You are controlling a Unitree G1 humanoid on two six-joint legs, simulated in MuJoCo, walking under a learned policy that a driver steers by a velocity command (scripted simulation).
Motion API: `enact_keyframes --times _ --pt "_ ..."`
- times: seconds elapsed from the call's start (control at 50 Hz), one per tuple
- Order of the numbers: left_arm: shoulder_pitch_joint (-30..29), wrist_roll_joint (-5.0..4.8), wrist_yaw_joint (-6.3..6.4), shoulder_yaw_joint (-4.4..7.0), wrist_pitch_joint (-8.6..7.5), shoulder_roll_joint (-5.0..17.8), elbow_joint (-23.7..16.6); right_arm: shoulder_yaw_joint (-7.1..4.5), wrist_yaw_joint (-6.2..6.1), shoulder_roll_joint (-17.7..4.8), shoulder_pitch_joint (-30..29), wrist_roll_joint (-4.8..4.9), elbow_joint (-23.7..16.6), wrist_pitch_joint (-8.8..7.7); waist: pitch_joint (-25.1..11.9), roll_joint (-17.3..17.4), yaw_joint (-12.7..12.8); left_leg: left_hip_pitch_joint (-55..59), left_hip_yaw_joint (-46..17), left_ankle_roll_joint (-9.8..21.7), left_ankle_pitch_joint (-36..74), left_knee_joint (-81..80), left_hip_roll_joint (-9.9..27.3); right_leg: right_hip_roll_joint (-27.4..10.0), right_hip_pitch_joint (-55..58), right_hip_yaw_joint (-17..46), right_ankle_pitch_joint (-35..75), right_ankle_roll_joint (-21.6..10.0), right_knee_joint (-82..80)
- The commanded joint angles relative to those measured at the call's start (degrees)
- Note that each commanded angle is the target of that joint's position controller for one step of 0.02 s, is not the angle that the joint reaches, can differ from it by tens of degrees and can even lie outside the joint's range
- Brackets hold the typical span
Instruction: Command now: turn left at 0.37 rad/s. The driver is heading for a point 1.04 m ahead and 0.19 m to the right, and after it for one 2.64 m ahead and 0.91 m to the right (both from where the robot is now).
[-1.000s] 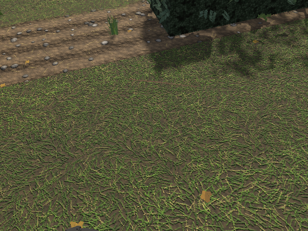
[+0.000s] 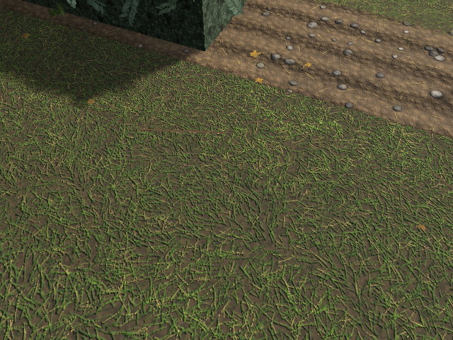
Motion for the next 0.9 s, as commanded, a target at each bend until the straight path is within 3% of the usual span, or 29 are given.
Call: enact_keyframes --times 0.02,0.04,0.08,0.14,0.18,0.22,0.24,0.26,0.28,0.3,0.32,0.36,0.4,0.42,0.54,0.56,0.58,0.6,0.62,0.64,0.66,0.7,0.72,0.76,0.82,0.84,0.86,0.88,0.9 --pt "-8.60 -0.80 -0.12 0.59 -2.14 3.94 -8.06 -2.48 -2.14 -7.30 3.00 -0.90 -1.56 0.16 -3.23 -6.31 -3.56 -7.37 2.03 -3.04 -1.37 17.08 2.80 -15.82 6.81 13.60 16.22 -11.65 -8.16" --pt "-8.42 -0.64 -0.08 0.92 -1.95 4.98 -8.53 -2.04 -1.53 -6.11 2.33 -1.08 -1.76 0.28 -3.38 -5.85 -3.71 -5.70 4.61 -3.18 0.19 20.58 2.78 -14.91 5.18 11.10 19.45 -11.42 -7.99" --pt "-5.37 -0.27 -0.40 2.24 -1.95 7.87 -8.67 -1.59 -0.08 -4.75 2.09 0.63 -1.62 0.92 -2.73 -3.77 -2.21 -4.64 7.13 -3.90 4.06 18.14 3.52 -12.75 5.29 6.93 20.72 -11.49 -7.70" --pt "-0.21 -1.14 -1.09 2.30 -1.69 7.43 -7.39 -1.21 0.97 -3.59 -0.14 1.48 -1.25 1.85 -2.51 -3.64 0.13 -3.84 8.21 -5.36 7.58 4.08 7.05 -13.31 10.79 6.36 21.42 -10.18 -4.70" --pt "-0.33 -1.82 -2.33 2.00 -1.35 6.93 -7.26 -0.95 1.70 -3.16 -1.45 1.24 -1.35 1.89 -2.99 -3.99 0.33 0.81 8.76 -5.04 5.29 -4.93 8.76 -14.19 10.26 7.24 23.36 -9.06 -0.96" --pt "-3.02 -2.15 -4.33 1.95 -0.70 7.51 -7.49 -1.12 2.25 -4.23 -0.59 2.28 -0.76 1.38 -4.35 -2.74 -1.39 7.72 10.88 -4.13 10.67 -13.02 8.63 -13.78 7.27 8.04 24.80 -8.22 3.09" --pt "-5.54 -2.54 -5.81 1.27 -0.22 6.37 -7.58 -0.90 2.47 -3.92 0.12 3.49 0.04 1.05 -5.22 -1.44 -3.20 13.33 10.95 -3.42 20.42 -19.80 8.75 -12.49 4.27 7.73 24.64 -6.70 5.64" --pt "-6.09 -2.21 -6.94 0.40 -0.01 4.33 -7.10 -0.73 2.40 -3.88 -0.61 4.54 -0.33 0.66 -6.73 -2.50 -3.54 18.49 9.56 -2.28 25.26 -20.84 8.94 -11.01 1.02 8.09 24.64 -3.96 6.96" --pt "-1.94 -2.23 -7.47 -0.10 0.18 2.08 -6.93 -0.84 1.89 -6.80 -1.55 5.07 -1.62 0.01 -10.97 0.40 -1.14 23.03 6.01 2.09 36.79 -17.31 12.95 -7.94 0.40 6.06 19.02 0.00 7.83" --pt "4.69 -1.89 -6.86 0.57 0.23 3.99 -5.54 -1.08 2.00 -8.94 -5.67 4.76 -3.07 -0.44 -12.13 1.80 2.69 20.89 4.52 6.75 33.09 -14.97 13.84 -5.23 1.99 3.58 14.45 1.87 6.19" --pt "-0.50 -1.47 -5.90 1.49 0.29 7.05 -6.51 -1.95 2.22 -10.11 -5.10 3.39 -2.44 -0.05 -8.66 1.84 0.44 13.66 5.23 5.86 23.96 -16.07 12.13 -3.63 4.10 1.64 10.85 2.05 7.66" --pt "-4.26 -0.88 -4.87 2.20 0.15 8.68 -7.67 -2.17 2.02 -9.44 -4.86 3.69 -1.80 -0.05 -6.06 1.19 0.17 9.21 5.57 3.68 14.88 -17.25 10.76 -4.61 3.66 2.07 8.10 0.00 8.02" --pt "-5.23 -1.77 -5.22 1.12 -0.16 5.62 -7.18 -1.44 2.05 -6.79 -3.88 4.06 -1.24 0.28 -3.91 0.57 -1.17 10.86 5.19 2.80 11.58 -17.71 10.79 -5.15 -0.07 3.20 3.52 -0.63 5.72" --pt "-5.80 -1.98 -5.52 0.94 -0.22 4.81 -7.40 -1.41 2.09 -6.80 -3.53 4.16 -0.91 0.31 -3.62 1.00 -1.21 11.11 5.14 2.79 11.03 -17.76 10.60 -5.16 -0.16 3.27 2.96 -0.52 5.61" --pt "-6.91 -1.52 -5.82 1.76 -0.49 6.31 -7.33 -1.46 2.02 -7.42 -4.16 4.01 -0.14 0.35 -3.73 1.44 -1.00 11.21 5.54 2.63 12.97 -17.76 9.94 -4.87 1.45 2.63 5.26 0.09 6.83" --pt "-6.76 -1.36 -4.46 -0.11 2.99 0.30 -6.17 -0.36 -0.03 -4.02 -4.03 4.64 1.52 2.67 -10.75 1.75 -0.32 15.54 5.78 1.44 21.58 -17.38 9.89 -7.45 5.29 3.10 14.36 2.20 8.70" --pt "-4.03 -1.49 -5.41 2.17 0.95 8.21 -6.79 -1.57 1.00 -8.14 -3.18 4.02 -0.12 1.59 -0.59 0.66 -0.91 10.59 5.92 2.80 8.18 -17.60 9.17 -4.18 0.11 2.32 0.17 -0.03 7.05" --pt "-6.07 -1.07 -4.36 0.81 3.94 2.81 -5.69 -1.11 -0.35 -6.26 -3.13 4.24 2.37 3.65 -9.43 0.79 -0.19 14.55 7.02 2.76 8.23 -16.12 8.14 -6.27 3.89 2.66 0.73 1.01 9.51" --pt "-1.58 0.37 -4.87 3.77 1.42 11.89 -6.23 -2.94 0.10 -11.75 -1.75 2.17 0.11 2.13 4.10 -0.59 -0.26 6.79 5.34 5.64 -9.47 -17.15 8.37 -5.13 -3.89 4.39 -21.99 -3.86 4.79" --pt "0.21 1.33 -4.00 4.56 -0.17 12.51 -4.53 -3.01 -0.34 -11.91 -2.21 1.02 0.89 1.10 5.45 -0.90 0.78 4.49 3.98 7.43 -13.56 -17.70 8.65 -8.10 -3.25 8.53 -30.42 -6.74 1.11" --pt "1.62 1.38 -3.09 4.03 -1.15 10.29 -4.56 -2.41 -0.70 -9.85 -3.50 0.71 0.44 0.43 6.91 -2.15 1.84 1.15 4.19 7.67 -10.94 -15.95 8.38 -11.64 -0.18 13.89 -32.13 -9.16 -2.19" --pt "3.58 0.04 -1.25 2.26 -2.32 5.84 -3.31 -0.72 -1.15 -4.58 -5.81 0.71 0.06 -0.62 5.87 -5.95 2.71 -2.59 8.17 6.27 -0.24 -9.51 6.66 -20.33 9.15 24.22 -31.10 -13.50 -7.95" --pt "3.51 -0.51 -0.79 1.45 -2.30 4.35 -3.20 -0.59 -1.21 -4.22 -7.32 0.41 -0.47 -0.93 4.78 -5.93 3.17 -1.89 8.29 6.18 -1.79 -7.89 6.37 -21.26 10.18 24.96 -29.09 -13.34 -9.05" --pt "1.35 0.13 -0.45 1.14 -1.47 5.25 -2.89 -0.94 -0.81 -4.72 -5.32 0.15 0.09 -1.22 4.90 -5.10 0.88 5.65 10.12 7.04 -3.81 -10.24 5.84 -18.22 6.60 18.87 -25.99 -10.53 -9.75" --pt "-2.66 1.29 -1.68 1.32 0.87 8.07 -2.31 -1.21 0.94 -5.00 1.06 0.32 3.55 -2.65 4.79 -3.85 -2.86 23.43 12.35 7.34 8.57 -19.25 3.46 -13.25 -2.95 11.16 -22.14 -9.70 -5.46" --pt "-2.99 1.95 -2.05 1.12 0.91 7.48 -1.82 -1.32 0.95 -5.42 4.07 0.25 3.73 -3.29 3.36 -2.65 -4.84 27.42 10.69 7.90 7.20 -19.42 4.30 -11.90 -5.31 9.49 -19.87 -9.49 -0.80" --pt "-4.10 2.69 -2.45 0.61 0.45 5.67 -2.15 -1.67 0.20 -7.08 9.59 -0.38 4.76 -3.76 1.88 1.66 -7.41 33.61 3.18 11.01 3.09 -20.04 8.93 -7.99 -11.70 5.99 -16.81 -7.10 9.52" --pt "-6.77 3.43 -3.41 -0.46 -0.47 1.94 -3.70 -2.45 -0.91 -11.19 19.43 -0.99 6.06 -4.06 -0.91 10.26 -11.07 45.42 -19.74 20.44 5.38 -26.99 21.33 0.26 -25.53 1.59 -17.40 -1.27 29.33" --pt "-5.91 2.84 -4.26 -1.05 -1.56 0.42 -2.35 -1.75 -1.07 -9.44 24.16 -1.58 6.55 -4.22 2.74 7.26 -12.74 47.30 -26.17 22.66 4.53 -32.65 26.37 0.53 -36.08 10.33 -22.29 -2.09 39.74"
Keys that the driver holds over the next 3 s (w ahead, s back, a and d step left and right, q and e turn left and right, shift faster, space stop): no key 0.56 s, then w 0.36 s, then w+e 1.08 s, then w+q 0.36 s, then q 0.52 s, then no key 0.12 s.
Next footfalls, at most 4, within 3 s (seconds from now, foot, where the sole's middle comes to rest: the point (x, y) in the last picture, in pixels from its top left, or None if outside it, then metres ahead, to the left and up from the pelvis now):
0.26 left None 0.08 0.13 -0.79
1.22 right None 0.31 -0.07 -0.79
1.54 left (187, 331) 0.49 0.16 -0.79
1.88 right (289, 305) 0.65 -0.16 -0.97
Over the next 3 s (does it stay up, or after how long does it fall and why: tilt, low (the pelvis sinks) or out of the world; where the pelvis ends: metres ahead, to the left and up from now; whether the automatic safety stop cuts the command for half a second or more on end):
stays up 1.02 -0.29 -0.22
